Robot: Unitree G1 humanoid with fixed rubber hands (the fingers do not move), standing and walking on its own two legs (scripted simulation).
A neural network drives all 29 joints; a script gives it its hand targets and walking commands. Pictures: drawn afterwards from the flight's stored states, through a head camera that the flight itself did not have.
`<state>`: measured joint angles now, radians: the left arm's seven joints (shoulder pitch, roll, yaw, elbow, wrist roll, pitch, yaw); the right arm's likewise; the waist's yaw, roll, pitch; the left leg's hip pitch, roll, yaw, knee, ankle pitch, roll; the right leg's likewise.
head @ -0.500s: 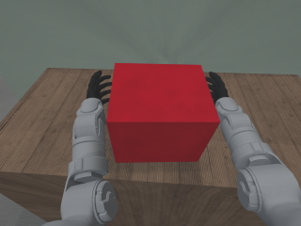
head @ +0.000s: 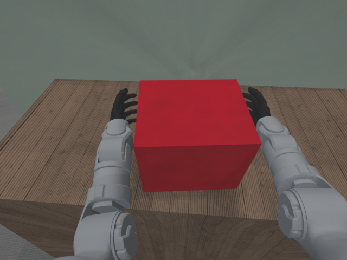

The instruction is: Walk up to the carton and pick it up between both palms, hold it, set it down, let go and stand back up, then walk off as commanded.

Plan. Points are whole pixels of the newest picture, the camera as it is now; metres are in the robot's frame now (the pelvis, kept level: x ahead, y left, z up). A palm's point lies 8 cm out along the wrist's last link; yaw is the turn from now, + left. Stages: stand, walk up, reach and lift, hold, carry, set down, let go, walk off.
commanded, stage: set down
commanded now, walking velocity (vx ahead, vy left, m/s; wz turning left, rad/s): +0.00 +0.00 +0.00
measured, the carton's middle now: (189, 136) +0.40 +0.04 +0.08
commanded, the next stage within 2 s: none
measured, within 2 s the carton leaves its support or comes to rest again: rests again in 1.06 s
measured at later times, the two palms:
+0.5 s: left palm (111, 127) +0.37 +0.23 +0.12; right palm (247, 116) +0.44 -0.10 +0.12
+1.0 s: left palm (111, 131) +0.36 +0.23 +0.12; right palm (248, 121) +0.44 -0.10 +0.11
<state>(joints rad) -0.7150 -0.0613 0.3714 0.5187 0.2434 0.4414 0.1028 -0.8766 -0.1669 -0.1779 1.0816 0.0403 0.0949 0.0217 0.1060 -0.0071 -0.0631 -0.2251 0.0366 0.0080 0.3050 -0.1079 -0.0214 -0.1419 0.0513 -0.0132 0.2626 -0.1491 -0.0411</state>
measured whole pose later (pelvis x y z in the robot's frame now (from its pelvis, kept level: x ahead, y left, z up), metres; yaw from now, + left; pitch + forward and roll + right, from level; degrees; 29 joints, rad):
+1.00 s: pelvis +0.00 -0.01 +0.00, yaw +1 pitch +5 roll +0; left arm -0.72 -0.08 0.47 0.60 0.27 0.27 0.04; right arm -0.87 -0.10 -0.41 1.09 -0.18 -0.01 0.06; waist 0.15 -0.04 -0.07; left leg -0.27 0.04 0.01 0.25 -0.06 -0.02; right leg -0.21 0.04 -0.04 0.26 -0.14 -0.05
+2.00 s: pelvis +0.00 +0.00 +0.00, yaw +0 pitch +5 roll -1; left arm -0.68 -0.03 0.37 0.70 0.18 0.12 0.15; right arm -0.86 -0.14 -0.18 1.15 0.01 -0.08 0.01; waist 0.16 -0.02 0.01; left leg -0.30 0.05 0.05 0.32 -0.10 -0.02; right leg -0.23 0.05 -0.03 0.28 -0.15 -0.04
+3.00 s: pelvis -0.01 +0.00 +0.00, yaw +3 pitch +1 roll -1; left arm -0.23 0.18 0.14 0.14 -0.13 0.36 0.13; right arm -0.44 -0.34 0.05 0.64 0.35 0.08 0.02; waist 0.09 0.02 -0.01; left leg -0.28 0.03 -0.01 0.36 -0.10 -0.02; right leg -0.19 0.03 -0.07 0.34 -0.18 -0.04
